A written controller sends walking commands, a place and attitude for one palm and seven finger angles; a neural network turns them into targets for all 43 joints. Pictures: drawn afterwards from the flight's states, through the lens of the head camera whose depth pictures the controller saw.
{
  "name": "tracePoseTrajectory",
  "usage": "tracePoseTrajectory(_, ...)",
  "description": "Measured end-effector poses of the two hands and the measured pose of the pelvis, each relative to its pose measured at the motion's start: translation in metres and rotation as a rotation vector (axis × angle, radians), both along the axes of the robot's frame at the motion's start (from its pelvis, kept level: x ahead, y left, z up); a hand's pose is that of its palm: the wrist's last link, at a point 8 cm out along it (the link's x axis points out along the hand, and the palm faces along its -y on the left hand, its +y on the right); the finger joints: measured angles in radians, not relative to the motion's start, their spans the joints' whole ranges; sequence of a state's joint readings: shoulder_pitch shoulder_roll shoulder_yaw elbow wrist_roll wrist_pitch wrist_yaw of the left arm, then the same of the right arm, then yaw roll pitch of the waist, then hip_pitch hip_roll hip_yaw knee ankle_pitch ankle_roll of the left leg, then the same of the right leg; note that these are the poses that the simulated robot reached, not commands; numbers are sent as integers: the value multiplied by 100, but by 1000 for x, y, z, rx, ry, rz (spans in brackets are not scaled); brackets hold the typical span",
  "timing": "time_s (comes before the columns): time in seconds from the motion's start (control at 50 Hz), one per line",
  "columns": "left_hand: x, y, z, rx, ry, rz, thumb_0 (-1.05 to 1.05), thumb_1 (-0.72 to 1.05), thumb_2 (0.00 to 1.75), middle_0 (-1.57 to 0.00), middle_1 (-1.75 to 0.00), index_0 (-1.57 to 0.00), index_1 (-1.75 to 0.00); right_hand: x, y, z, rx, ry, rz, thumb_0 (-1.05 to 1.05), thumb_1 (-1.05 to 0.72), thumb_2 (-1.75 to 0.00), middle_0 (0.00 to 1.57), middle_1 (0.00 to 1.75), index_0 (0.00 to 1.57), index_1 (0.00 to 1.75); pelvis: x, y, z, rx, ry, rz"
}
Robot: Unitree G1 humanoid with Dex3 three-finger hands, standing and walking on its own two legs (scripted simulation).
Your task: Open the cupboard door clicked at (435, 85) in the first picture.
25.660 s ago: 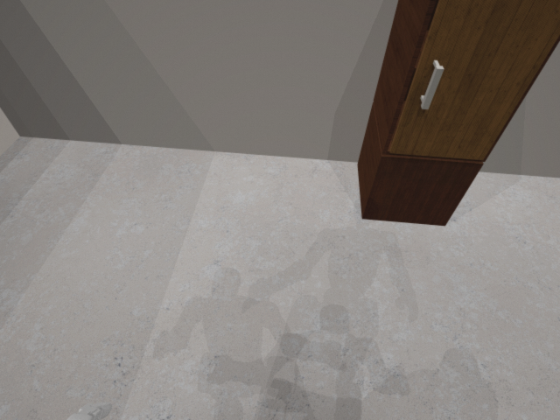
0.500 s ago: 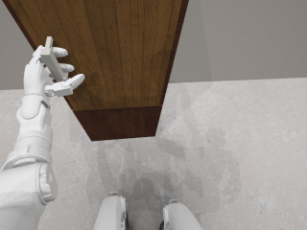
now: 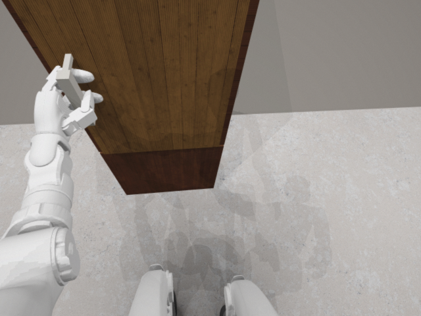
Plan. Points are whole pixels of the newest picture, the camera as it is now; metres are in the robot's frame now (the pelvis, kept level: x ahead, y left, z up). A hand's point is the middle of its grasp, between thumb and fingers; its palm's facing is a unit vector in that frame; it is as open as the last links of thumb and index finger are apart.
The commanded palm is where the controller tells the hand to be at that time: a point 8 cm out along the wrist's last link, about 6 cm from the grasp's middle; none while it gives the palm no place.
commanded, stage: pull the door open along its arc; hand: left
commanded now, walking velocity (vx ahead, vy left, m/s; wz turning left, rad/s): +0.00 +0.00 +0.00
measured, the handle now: (79, 92) +0.53 +0.24 +0.05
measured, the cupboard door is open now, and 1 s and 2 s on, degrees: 0 47 48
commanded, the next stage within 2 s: open thumb and fingers to let go in 0.84 s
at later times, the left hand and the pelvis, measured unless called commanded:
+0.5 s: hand (118, 167) +0.36 +0.14 +0.06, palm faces +0.44 -0.89 +0.08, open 5.8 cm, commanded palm +0.30 +0.16 +0.06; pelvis +0.02 +0.00 +0.02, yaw +2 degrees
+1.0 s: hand (173, 212) +0.28 +0.05 +0.06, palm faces +0.38 -0.93 -0.03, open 5.8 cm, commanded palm +0.24 +0.09 +0.06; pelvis +0.02 -0.03 +0.02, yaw +5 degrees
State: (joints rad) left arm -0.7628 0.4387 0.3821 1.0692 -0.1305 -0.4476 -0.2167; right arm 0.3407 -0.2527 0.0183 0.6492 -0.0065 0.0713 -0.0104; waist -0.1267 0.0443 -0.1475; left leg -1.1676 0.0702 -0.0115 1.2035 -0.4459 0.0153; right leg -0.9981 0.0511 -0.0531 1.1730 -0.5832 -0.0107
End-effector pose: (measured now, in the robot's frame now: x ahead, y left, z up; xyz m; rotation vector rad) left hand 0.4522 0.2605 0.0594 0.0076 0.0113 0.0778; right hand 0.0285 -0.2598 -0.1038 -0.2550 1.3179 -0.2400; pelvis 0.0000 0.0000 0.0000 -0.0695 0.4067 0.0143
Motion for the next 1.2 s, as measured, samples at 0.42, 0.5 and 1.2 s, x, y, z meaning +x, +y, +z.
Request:
tracePoseTrajectory(0.42,-111,-53,-2,-106,-35,243,2,71,76,-34,-135,-37,-134,103,22,21,89,-259,143,1,-91,-90,20,30,20,30,17,3,20,28,-78,6)
tracePoseTrajectory(0.5,-133,-78,-1,-86,-35,378,1,72,78,-34,-135,-36,-133,134,34,22,121,-325,220,1,-91,-90,20,30,20,30,15,0,17,34,-88,19)
tracePoseTrajectory(1.2,-210,-161,3,-3,51,383,0,46,71,-35,-130,-38,-131,172,14,26,160,-475,303,2,-91,-90,20,30,20,30,21,-46,18,83,-130,65)
